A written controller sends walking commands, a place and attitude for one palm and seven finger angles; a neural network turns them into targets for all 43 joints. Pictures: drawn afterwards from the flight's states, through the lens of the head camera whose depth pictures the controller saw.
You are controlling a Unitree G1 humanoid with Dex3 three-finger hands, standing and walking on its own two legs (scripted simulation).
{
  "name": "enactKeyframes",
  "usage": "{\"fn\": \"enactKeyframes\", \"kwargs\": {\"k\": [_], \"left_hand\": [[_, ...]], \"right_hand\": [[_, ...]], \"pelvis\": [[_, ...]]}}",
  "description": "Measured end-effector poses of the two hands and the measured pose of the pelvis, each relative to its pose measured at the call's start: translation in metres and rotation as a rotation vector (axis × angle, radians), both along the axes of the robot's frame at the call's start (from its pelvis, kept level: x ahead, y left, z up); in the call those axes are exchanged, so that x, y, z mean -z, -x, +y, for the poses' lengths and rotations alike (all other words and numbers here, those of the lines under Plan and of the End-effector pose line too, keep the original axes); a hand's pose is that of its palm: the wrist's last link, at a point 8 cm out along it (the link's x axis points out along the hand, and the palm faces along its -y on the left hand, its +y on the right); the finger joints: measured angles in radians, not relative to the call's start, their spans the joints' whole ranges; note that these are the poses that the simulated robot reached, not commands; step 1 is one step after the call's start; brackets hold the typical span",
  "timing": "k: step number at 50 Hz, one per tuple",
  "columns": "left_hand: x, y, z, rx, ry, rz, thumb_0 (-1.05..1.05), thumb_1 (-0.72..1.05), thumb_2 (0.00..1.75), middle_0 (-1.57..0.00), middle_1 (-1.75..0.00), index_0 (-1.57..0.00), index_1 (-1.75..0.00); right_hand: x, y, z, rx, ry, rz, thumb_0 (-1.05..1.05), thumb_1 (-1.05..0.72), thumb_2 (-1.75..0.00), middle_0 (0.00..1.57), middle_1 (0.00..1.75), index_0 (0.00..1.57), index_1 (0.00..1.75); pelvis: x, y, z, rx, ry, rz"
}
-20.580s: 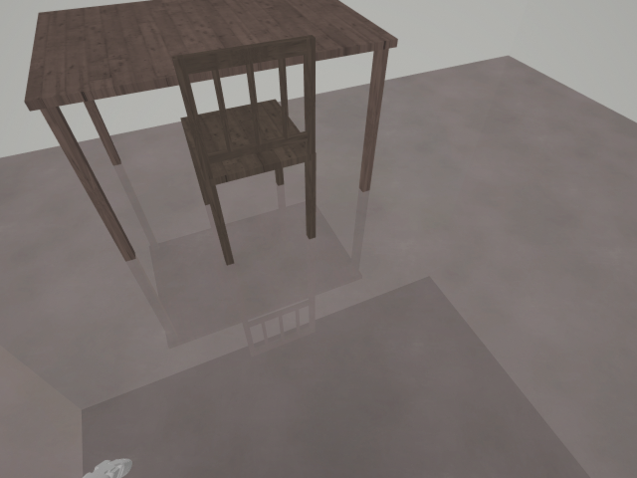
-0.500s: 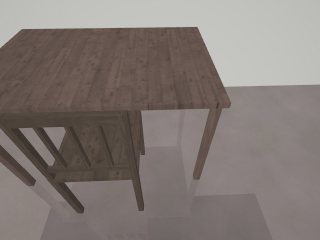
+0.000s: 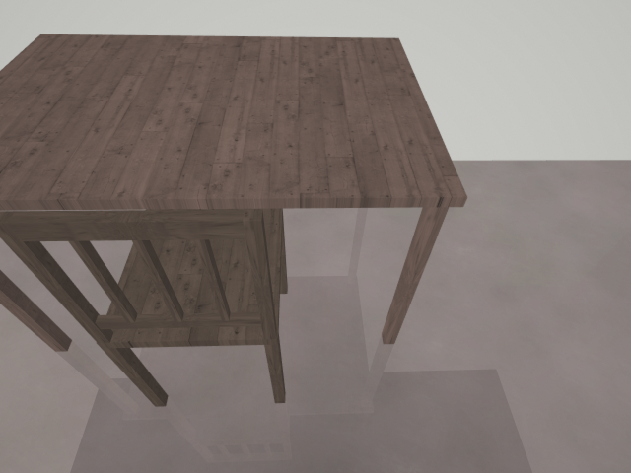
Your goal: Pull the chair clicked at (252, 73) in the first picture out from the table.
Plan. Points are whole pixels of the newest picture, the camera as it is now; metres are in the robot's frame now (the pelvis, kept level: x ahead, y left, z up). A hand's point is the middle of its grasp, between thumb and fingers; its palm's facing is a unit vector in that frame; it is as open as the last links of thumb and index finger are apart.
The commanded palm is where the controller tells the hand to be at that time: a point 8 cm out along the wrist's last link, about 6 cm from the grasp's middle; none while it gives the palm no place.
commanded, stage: raise the hand toward the chair's back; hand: left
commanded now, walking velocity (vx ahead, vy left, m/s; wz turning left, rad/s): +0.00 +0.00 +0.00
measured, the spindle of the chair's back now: (161, 281) +0.44 +0.31 -0.11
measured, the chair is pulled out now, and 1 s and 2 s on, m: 0.00 0.00 0.00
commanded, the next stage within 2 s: none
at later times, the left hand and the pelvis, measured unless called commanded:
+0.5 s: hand out of the picture +0.14 +0.13 -0.09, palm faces +0.10 -1.00 +0.01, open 9.5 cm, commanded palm +0.12 +0.20 -0.06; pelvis -0.04 -0.04 -0.08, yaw +2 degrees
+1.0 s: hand (186, 438) +0.17 +0.17 -0.04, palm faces +0.20 -0.98 -0.07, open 13.9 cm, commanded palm +0.14 +0.22 -0.05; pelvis -0.04 -0.04 -0.09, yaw +3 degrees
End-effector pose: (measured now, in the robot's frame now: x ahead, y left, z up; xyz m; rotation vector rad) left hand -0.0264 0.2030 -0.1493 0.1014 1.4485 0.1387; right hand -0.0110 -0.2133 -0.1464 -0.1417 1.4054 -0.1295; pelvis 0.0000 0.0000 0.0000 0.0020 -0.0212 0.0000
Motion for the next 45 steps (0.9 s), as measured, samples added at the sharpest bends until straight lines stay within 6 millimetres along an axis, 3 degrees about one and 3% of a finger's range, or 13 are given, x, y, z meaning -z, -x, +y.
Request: {"fn": "enactKeyframes", "kwargs": {"k": [4, 7, 9, 13, 16, 20, 24, 26, 30, 32, 35, 40, 45], "left_hand": [[-0.004, -0.01, 0.002, -0.035, -0.013, -0.05, 0.01, 0.91, 0.9, -0.2, -0.3, -0.2, -0.3], [-0.039, -0.055, 0.031, -0.072, -0.148, -0.353, 0.06, 0.96, 0.9, -0.2, -0.3, -0.21, -0.3], [-0.069, -0.094, 0.037, -0.076, -0.184, -0.562, 0.06, 0.95, 0.89, -0.2, -0.29, -0.2, -0.3], [-0.132, -0.174, 0.013, -0.004, -0.134, -1.034, 0.05, 0.88, 0.87, -0.18, -0.28, -0.19, -0.29], [-0.15, -0.209, -0.015, 0.015, 0.016, -1.323, 0.03, 0.8, 0.84, -0.18, -0.27, -0.18, -0.28], [-0.128, -0.2, -0.034, 0.044, 0.151, -1.486, 0.02, 0.7, 0.81, -0.17, -0.26, -0.18, -0.27], [-0.075, -0.154, -0.025, 0.048, 0.085, -1.314, 0.01, 0.59, 0.77, -0.17, -0.25, -0.18, -0.25], [-0.06, -0.128, -0.014, 0.02, 0.017, -1.235, 0.01, 0.54, 0.75, -0.17, -0.24, -0.17, -0.25], [-0.077, -0.103, 0.009, -0.027, -0.128, -1.318, 0.02, 0.45, 0.71, -0.16, -0.23, -0.16, -0.23], [-0.096, -0.108, 0.01, -0.003, -0.148, -1.442, 0.02, 0.4, 0.69, -0.15, -0.22, -0.15, -0.22], [-0.115, -0.133, -0.001, 0.105, -0.077, -1.577, 0.01, 0.33, 0.66, -0.13, -0.21, -0.14, -0.21], [-0.092, -0.179, -0.02, 0.231, 0.133, -1.394, 0.01, 0.21, 0.61, -0.13, -0.19, -0.13, -0.19], [-0.086, -0.179, -0.007, 0.067, 0.087, -1.248, 0.01, 0.1, 0.56, -0.12, -0.17, -0.13, -0.18]], "right_hand": [[-0.001, -0.007, -0.004, -0.003, 0.012, -0.034, 0.01, -0.92, -0.9, 0.2, 0.3, 0.2, 0.3], [-0.01, -0.029, -0.018, -0.004, 0.056, -0.233, 0.02, -0.93, -0.9, 0.2, 0.3, 0.2, 0.3], [-0.016, -0.05, -0.027, -0.007, 0.069, -0.363, 0.02, -0.93, -0.9, 0.2, 0.3, 0.2, 0.3], [-0.031, -0.099, -0.043, -0.069, 0.098, -0.613, 0.02, -0.92, -0.9, 0.2, 0.3, 0.2, 0.3], [-0.045, -0.133, -0.051, -0.115, 0.117, -0.75, 0.02, -0.91, -0.9, 0.2, 0.3, 0.2, 0.3], [-0.058, -0.168, -0.06, -0.2, 0.137, -0.85, 0.01, -0.91, -0.9, 0.2, 0.3, 0.2, 0.3], [-0.051, -0.197, -0.061, -0.275, 0.13, -0.889, 0.01, -0.9, -0.9, 0.2, 0.3, 0.2, 0.3], [-0.04, -0.208, -0.057, -0.303, 0.112, -0.896, 0.01, -0.9, -0.9, 0.2, 0.3, 0.2, 0.3], [-0.01, -0.214, -0.042, -0.328, 0.059, -0.886, 0.01, -0.9, -0.9, 0.2, 0.3, 0.2, 0.3], [0.008, -0.208, -0.033, -0.332, 0.026, -0.866, 0.01, -0.9, -0.9, 0.2, 0.3, 0.2, 0.3], [0.032, -0.191, -0.023, -0.314, -0.019, -0.822, 0.01, -0.9, -0.9, 0.2, 0.3, 0.2, 0.3], [0.05, -0.149, -0.025, -0.192, -0.042, -0.71, 0.01, -0.9, -0.9, 0.2, 0.3, 0.21, 0.3], [0.041, -0.118, -0.045, -0.083, 0.02, -0.626, 0.01, -0.9, -0.9, 0.2, 0.3, 0.21, 0.3]], "pelvis": [[0.001, 0.0, 0.0, -0.006, 0.008, 0.005], [0.004, 0.0, -0.002, -0.008, -0.007, 0.014], [0.007, 0.003, -0.002, -0.026, -0.007, 0.018], [0.016, 0.013, -0.003, -0.05, 0.004, 0.054], [0.03, 0.022, -0.01, -0.036, -0.003, 0.122], [0.053, 0.031, -0.025, -0.021, -0.009, 0.183], [0.078, 0.038, -0.035, -0.032, -0.006, 0.228], [0.087, 0.041, -0.039, -0.042, 0.004, 0.248], [0.103, 0.046, -0.045, -0.063, 0.03, 0.276], [0.109, 0.05, -0.046, -0.072, 0.044, 0.285], [0.115, 0.055, -0.047, -0.078, 0.056, 0.294], [0.112, 0.057, -0.047, -0.066, 0.043, 0.301], [0.096, 0.047, -0.042, -0.045, 0.025, 0.291]]}}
